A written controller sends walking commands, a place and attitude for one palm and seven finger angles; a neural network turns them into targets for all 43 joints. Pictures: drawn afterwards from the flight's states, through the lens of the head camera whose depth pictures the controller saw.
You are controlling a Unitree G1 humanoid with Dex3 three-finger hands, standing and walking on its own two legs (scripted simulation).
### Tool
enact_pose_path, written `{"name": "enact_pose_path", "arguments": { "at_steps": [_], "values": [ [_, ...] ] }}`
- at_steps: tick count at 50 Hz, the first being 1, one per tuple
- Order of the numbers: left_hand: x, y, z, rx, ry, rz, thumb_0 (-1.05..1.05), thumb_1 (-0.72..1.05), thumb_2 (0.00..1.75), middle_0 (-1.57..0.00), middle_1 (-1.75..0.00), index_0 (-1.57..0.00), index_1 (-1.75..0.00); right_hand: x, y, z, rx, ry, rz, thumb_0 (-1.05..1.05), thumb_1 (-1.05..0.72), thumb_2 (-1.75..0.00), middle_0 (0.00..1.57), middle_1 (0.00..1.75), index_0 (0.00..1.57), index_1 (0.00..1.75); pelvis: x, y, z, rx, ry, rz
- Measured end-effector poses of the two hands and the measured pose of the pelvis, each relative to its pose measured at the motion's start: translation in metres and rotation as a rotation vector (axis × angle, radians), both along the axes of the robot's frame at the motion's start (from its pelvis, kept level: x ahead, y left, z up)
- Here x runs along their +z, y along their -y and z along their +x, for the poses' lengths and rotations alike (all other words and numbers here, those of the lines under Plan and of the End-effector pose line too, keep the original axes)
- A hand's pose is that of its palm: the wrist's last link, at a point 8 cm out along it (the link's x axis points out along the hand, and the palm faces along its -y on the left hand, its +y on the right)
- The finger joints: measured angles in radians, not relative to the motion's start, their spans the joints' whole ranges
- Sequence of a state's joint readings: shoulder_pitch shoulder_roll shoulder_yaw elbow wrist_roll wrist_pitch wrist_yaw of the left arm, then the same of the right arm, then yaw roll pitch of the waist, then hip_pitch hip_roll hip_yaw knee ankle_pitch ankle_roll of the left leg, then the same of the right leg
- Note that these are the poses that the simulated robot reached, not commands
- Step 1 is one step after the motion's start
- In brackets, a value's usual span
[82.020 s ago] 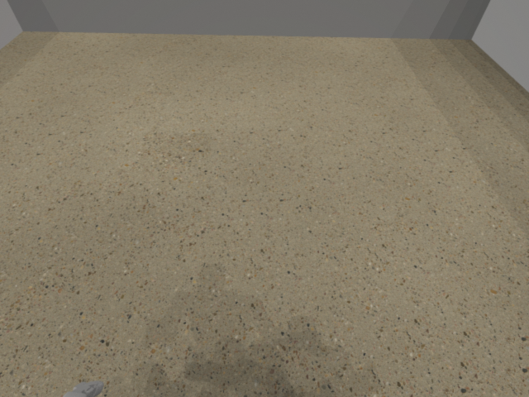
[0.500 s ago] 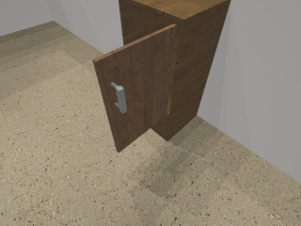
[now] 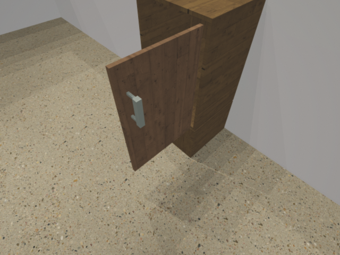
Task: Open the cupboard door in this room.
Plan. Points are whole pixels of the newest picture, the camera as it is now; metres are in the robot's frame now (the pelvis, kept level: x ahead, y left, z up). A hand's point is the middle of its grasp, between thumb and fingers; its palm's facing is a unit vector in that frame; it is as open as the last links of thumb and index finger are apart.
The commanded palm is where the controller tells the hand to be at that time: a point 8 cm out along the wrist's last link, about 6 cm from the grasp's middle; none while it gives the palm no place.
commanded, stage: stand and wait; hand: left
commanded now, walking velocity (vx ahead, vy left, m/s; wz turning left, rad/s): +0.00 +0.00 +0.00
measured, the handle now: (135, 109) +0.56 +0.15 -0.02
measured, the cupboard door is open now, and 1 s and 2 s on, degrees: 90 90 90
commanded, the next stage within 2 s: none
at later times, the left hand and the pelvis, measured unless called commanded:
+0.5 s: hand out of the picture +0.04 +0.22 -0.17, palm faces -0.01 -0.96 -0.28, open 7.4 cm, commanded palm none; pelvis +0.01 +0.00 +0.00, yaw +0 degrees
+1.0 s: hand out of the picture +0.03 +0.21 -0.17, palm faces -0.01 -0.96 -0.27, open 7.4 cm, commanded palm none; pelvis +0.01 +0.00 +0.00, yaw +0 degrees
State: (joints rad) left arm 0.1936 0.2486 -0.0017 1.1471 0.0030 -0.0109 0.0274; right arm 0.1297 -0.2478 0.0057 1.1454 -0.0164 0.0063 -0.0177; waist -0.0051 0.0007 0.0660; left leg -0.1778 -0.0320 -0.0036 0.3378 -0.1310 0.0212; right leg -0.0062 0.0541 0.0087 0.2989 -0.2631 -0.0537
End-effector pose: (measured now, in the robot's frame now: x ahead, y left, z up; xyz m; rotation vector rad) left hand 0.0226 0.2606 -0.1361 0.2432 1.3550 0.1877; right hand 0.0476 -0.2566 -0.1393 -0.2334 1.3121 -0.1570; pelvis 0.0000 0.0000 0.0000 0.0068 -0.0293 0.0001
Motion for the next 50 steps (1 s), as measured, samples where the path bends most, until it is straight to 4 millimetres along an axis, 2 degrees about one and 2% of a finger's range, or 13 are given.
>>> {"name": "enact_pose_path", "arguments": {
  "at_steps": [9, 20, 50],
  "values": [
    [-0.001, 0.003, 0.01, -0.002, 0.018, -0.01, 0.0, 0.91, 0.9, -0.2, -0.3, -0.2, -0.3, 0.001, 0.0, 0.005, -0.004, 0.01, -0.007, 0.0, -0.91, -0.9, 0.2, 0.3, 0.2, 0.29, 0.0, -0.001, 0.005, -0.001, -0.001, 0.002],
    [0.0, -0.001, 0.017, -0.008, 0.032, 0.0, 0.0, 0.91, 0.9, -0.2, -0.3, -0.2, -0.3, 0.001, 0.0, -0.001, -0.014, -0.004, -0.01, 0.0, -0.91, -0.9, 0.2, 0.3, 0.2, 0.29, 0.0, -0.002, 0.007, -0.002, 0.0, 0.003],
    [-0.003, 0.003, 0.003, -0.004, -0.001, -0.015, 0.0, 0.91, 0.9, -0.2, -0.3, -0.2, -0.3, 0.001, -0.004, -0.01, -0.024, -0.022, -0.003, 0.0, -0.91, -0.9, 0.2, 0.3, 0.2, 0.29, 0.0, -0.002, 0.005, -0.006, 0.002, 0.002]
  ]
}}
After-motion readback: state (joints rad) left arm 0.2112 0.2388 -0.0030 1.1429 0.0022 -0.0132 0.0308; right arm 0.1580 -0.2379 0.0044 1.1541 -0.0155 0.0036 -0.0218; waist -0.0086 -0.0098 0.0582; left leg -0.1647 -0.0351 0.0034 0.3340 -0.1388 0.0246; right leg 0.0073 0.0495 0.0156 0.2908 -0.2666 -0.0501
